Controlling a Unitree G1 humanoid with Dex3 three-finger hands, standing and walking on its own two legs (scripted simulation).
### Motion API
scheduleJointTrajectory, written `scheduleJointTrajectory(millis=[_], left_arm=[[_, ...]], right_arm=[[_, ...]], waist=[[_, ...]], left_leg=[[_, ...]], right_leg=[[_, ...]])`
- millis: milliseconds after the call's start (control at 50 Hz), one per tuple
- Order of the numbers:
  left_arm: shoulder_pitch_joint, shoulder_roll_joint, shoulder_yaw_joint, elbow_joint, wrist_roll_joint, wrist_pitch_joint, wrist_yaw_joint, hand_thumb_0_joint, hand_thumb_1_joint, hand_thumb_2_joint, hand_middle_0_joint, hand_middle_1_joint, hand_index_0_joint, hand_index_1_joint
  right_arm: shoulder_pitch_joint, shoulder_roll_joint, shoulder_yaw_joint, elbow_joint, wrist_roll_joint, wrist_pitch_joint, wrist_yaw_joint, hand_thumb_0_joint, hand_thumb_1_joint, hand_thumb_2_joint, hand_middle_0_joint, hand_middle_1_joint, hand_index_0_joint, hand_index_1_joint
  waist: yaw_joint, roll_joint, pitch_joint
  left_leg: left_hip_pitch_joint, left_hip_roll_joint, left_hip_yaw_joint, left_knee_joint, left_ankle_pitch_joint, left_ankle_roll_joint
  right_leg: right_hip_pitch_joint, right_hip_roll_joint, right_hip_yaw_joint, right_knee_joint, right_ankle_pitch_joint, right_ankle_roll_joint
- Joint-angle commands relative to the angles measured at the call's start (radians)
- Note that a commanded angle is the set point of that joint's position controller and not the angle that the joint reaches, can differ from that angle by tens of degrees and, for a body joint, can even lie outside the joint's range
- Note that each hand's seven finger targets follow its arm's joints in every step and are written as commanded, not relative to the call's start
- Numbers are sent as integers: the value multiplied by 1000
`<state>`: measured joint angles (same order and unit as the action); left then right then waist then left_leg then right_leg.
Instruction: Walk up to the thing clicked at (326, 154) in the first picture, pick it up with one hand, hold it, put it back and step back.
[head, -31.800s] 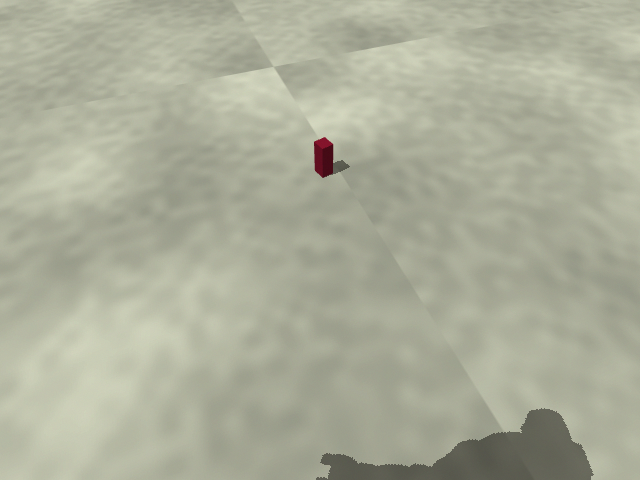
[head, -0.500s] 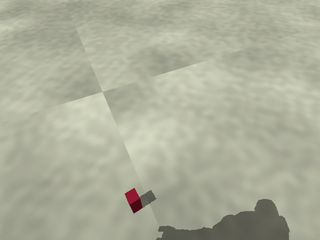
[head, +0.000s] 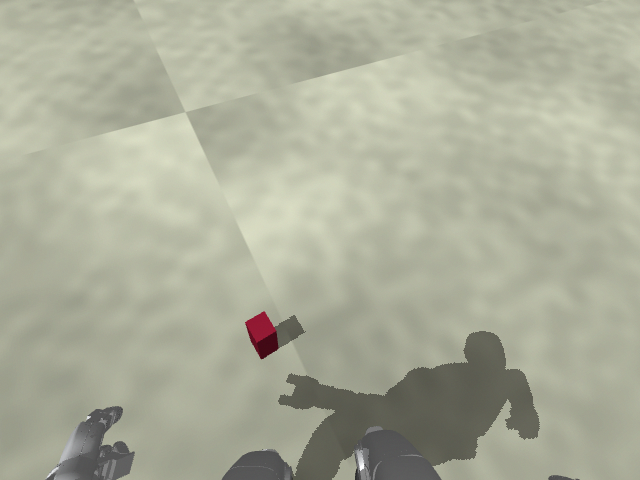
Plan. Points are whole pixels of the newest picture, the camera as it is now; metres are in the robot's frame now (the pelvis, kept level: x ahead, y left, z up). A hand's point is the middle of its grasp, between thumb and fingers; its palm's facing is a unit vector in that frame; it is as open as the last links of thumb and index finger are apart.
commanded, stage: step back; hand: left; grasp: from the side
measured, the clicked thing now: (262, 336) +0.48 +0.15 -0.67
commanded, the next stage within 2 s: none
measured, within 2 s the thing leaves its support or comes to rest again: neither
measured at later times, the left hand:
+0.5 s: hand out of the picture +0.00 +0.24 -0.14, palm faces -0.09 -0.91 -0.40, open 7.4 cm
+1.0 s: hand out of the picture -0.12 +0.26 -0.15, palm faces -0.06 -0.93 -0.37, open 7.4 cm
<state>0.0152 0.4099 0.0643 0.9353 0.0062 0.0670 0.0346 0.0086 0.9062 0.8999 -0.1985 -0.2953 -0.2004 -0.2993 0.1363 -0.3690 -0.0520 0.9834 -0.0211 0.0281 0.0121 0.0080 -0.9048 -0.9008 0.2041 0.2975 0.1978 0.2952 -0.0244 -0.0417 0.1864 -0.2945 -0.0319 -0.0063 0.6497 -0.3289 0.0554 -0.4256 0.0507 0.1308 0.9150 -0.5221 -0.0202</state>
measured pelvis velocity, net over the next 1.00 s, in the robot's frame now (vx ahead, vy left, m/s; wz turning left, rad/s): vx -0.24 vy -0.01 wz -0.07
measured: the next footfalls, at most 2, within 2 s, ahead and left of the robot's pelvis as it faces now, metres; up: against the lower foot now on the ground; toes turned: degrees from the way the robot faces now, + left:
right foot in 0.36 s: -0.07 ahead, -0.13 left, +0.00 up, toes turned -2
left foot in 0.72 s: -0.15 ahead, +0.12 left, +0.00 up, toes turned -4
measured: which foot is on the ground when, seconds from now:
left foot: down 0.00-0.40, up 0.42-0.70, down 0.72-1.00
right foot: up 0.00-0.34, down 0.36-0.74, up 0.76-1.00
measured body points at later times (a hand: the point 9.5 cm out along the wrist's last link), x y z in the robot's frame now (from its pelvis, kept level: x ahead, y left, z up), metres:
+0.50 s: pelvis -0.10 -0.02 +0.00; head -0.06 -0.03 +0.45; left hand +0.00 +0.29 -0.11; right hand -0.03 -0.33 -0.13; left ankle -0.07 +0.11 -0.66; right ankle -0.11 -0.13 -0.73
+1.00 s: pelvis -0.24 -0.01 +0.00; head -0.17 +0.01 +0.45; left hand -0.12 +0.30 -0.13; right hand -0.14 -0.32 -0.09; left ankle -0.19 +0.12 -0.73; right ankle -0.30 -0.15 -0.66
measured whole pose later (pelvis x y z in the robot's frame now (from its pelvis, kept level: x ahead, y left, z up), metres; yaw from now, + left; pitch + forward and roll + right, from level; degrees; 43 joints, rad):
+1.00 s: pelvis -0.24 -0.01 +0.00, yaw -4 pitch -1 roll -1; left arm 0.16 0.40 0.09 0.80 0.02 0.07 0.01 0.01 0.91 0.90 -0.20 -0.30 -0.20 -0.30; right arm 0.14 -0.36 -0.04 0.81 -0.03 0.01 -0.02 0.01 -0.90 -0.90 0.21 0.30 0.20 0.30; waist 0.01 -0.04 0.18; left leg -0.33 0.03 -0.03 0.60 -0.25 0.01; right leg -0.39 0.09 0.15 1.08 -0.51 0.02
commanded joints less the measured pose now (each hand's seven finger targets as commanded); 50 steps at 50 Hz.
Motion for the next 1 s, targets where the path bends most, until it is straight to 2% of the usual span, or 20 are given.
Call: scheduleJointTrajectory(millis=[0, 60, 160, 300, 340, 360, 380, 400, 480, 600, 660, 680, 700, 720, 740, 760, 800, 820, 940, 980], left_arm=[[94, 151, 29, -56, -11, -8, 11, 0, 900, 900, -200, -300, -200, -300], [124, 160, 42, -70, 6, -13, 6, 0, 900, 900, -200, -300, -200, -300], [95, 151, 48, -129, 9, -34, -1, 0, 900, 900, -200, -300, -200, -300], [223, 138, 62, -93, 19, -44, -17, 0, 900, 900, -200, -300, -200, -300], [296, 161, 72, -70, 30, -49, -19, 0, 900, 900, -200, -300, -200, -300], [269, 224, 90, -92, 41, -53, -20, 0, 900, 900, -200, -300, -200, -300], [187, 301, 104, -128, 29, -49, -23, 0, 900, 900, -200, -300, -200, -300], [102, 321, 104, -178, 44, -57, -16, 0, 900, 900, -200, -300, -200, -300], [30, 179, 81, -205, 30, -61, -6, 0, 900, 900, -200, -300, -200, -300], [152, 167, 76, -218, 36, -43, 0, 0, 900, 900, -200, -300, -200, -300], [140, 186, 70, -228, 13, -23, -10, 0, 900, 900, -200, -300, -200, -300], [130, 182, 63, -241, 9, -15, -13, 0, 900, 900, -200, -300, -200, -300], [145, 147, 57, -250, 6, -12, -16, 0, 900, 900, -200, -300, -200, -300], [151, 112, 50, -256, 1, -12, -17, 0, 900, 900, -200, -300, -200, -300], [68, 157, 72, -260, 11, -13, 1, 0, 900, 900, -200, -300, -200, -300], [48, 175, 73, -251, 18, -13, 4, 0, 900, 900, -200, -300, -200, -300], [103, 159, 74, -222, 0, -14, -9, 0, 900, 900, -200, -300, -200, -300], [142, 157, 72, -212, -2, -15, -11, 0, 900, 900, -200, -300, -200, -300], [147, 143, 71, -215, 13, -32, -13, 0, 900, 900, -200, -300, -200, -300], [165, 141, 71, -205, 12, -37, -16, 0, 900, 900, -200, -300, -200, -300]], right_arm=[[-74, -268, -69, -116, -18, -21, -40, 0, -900, -900, 200, 300, 200, 300], [-35, -241, -68, -144, -13, -25, -45, 0, -900, -900, 200, 300, 200, 300], [53, -239, -75, -153, -4, -24, -49, 0, -900, -900, 200, 300, 200, 300], [-23, -265, -72, -201, 2, -7, -38, 0, -900, -900, 200, 300, 200, 300], [-57, -250, -64, -207, 14, 1, -32, 0, -900, -900, 200, 300, 200, 300], [-49, -211, -55, -215, 18, 4, -29, 0, -900, -900, 200, 300, 200, 300], [-73, -186, -53, -216, 20, 9, -38, 0, -900, -900, 200, 300, 200, 300], [-53, -219, -68, -201, 13, 14, -44, 0, -900, -900, 200, 300, 200, 300], [46, -200, -48, -145, 29, 1, -38, 0, -900, -900, 200, 300, 200, 300], [46, -182, -30, -188, 21, -21, -47, 0, -900, -900, 200, 300, 200, 300], [119, -179, -42, -158, 5, -34, -46, 0, -900, -900, 200, 300, 200, 300], [135, -190, -52, -154, -4, -37, -45, 0, -900, -900, 200, 300, 200, 300], [121, -249, -68, -165, -18, -40, -44, 0, -900, -900, 200, 300, 200, 300], [78, -331, -86, -184, -28, -37, -39, 0, -900, -900, 200, 300, 200, 300], [73, -396, -94, -199, -20, -35, -35, 0, -900, -900, 200, 300, 200, 300], [43, -366, -94, -197, -22, -40, -41, 0, -900, -900, 200, 300, 200, 300], [-31, -271, -62, -214, -23, -41, -47, 0, -900, -900, 200, 300, 200, 300], [-37, -256, -59, -218, -16, -41, -51, 0, -900, -900, 200, 300, 200, 300], [37, -256, -71, -235, -7, -31, -53, 0, -900, -900, 200, 300, 200, 300], [27, -264, -71, -246, -12, -26, -49, 0, -900, -900, 200, 300, 200, 300]], waist=[[43, 201, -219], [30, 165, -241], [-22, 148, -256], [28, 175, -281], [65, 120, -274], [51, -69, -237], [72, -225, -164], [59, -222, -109], [-4, -83, -129], [68, -144, -244], [33, -129, -285], [26, -114, -284], [38, 28, -297], [49, 233, -274], [-28, 291, -231], [-20, 246, -184], [40, 157, -178], [58, 173, -176], [2, 203, -211], [3, 227, -231]], left_leg=[[158, 261, -246, -220, 683, 94], [195, 279, -244, -200, 623, 168], [321, 297, -239, -151, 644, 208], [111, 272, -195, -120, 383, 137], [-42, 226, -162, -66, 216, 60], [-200, 98, -98, 87, 9, -7], [-200, -72, -31, 334, -263, -52], [-118, -48, -137, 525, -296, -65], [-179, -116, -157, 575, -146, -66], [-188, -4, -71, 124, -184, -76], [-18, -3, 6, -239, 70, -57], [72, 17, -28, -296, 219, -50], [164, 148, -213, -274, 336, -9], [241, 333, -453, -284, 502, 87], [54, 453, -551, -300, 536, 241], [4, 448, -539, -303, 503, 261], [66, 286, -268, -235, 604, 168], [107, 261, -222, -215, 610, 145], [226, 296, -227, -144, 597, 210], [199, 282, -208, -124, 565, 196]], right_leg=[[-79, 52, 86, 262, 13, -15], [-66, 48, 60, 310, 31, 18], [-90, 12, 22, 107, 2, 46], [188, -22, -96, -316, 168, 8], [306, -65, -31, -447, 299, -41], [310, -223, 235, -519, 304, -113], [115, -412, 416, -630, 293, -271], [-52, -480, 501, -655, 331, -326], [106, -248, 103, -509, 614, -177], [446, -262, 92, -387, 745, -184], [413, -229, 43, -250, 761, -137], [315, -209, 43, -229, 687, -103], [157, -139, 4, -161, 474, -54], [-63, 14, -71, -11, 56, -10], [-20, 36, 11, 158, -155, 12], [-15, 17, 67, 261, -118, 8], [-59, 56, 94, 337, -14, -4], [-98, 65, 77, 342, 19, -5], [-63, 10, 12, 108, -8, 51], [12, -20, -38, -49, 11, 48]])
